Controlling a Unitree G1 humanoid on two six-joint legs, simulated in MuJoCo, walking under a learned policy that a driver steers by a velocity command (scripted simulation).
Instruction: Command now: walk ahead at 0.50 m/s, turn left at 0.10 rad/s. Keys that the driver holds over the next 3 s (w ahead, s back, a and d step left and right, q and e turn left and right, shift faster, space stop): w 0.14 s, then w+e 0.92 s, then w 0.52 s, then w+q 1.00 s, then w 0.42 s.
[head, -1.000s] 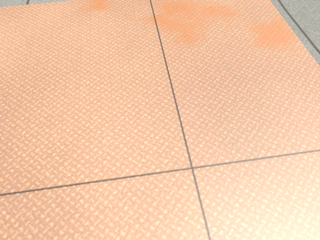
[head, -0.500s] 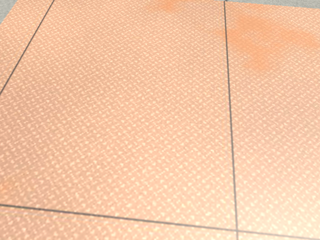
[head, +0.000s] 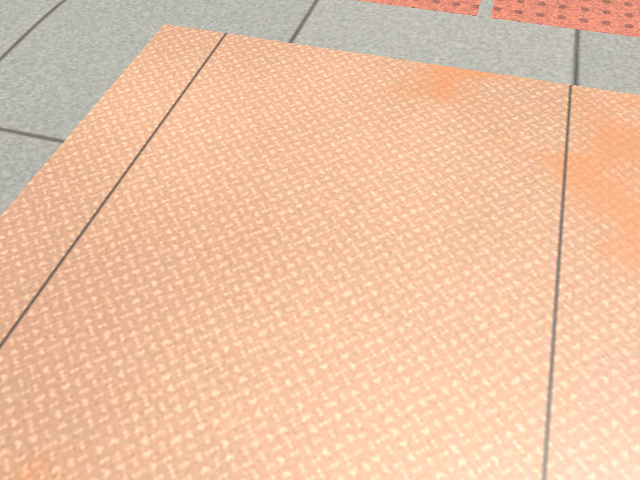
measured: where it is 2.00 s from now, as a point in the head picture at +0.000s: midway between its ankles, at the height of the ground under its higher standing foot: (470, 277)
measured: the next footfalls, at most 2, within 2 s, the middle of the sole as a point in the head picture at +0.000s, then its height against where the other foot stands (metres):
left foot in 0.32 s outside the picture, level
right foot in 0.84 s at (428, 442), level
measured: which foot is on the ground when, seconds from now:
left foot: up 0.00-0.30, down 0.32-0.84, up 0.86-1.00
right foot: down 0.00-0.34, up 0.36-0.82, down 0.84-1.00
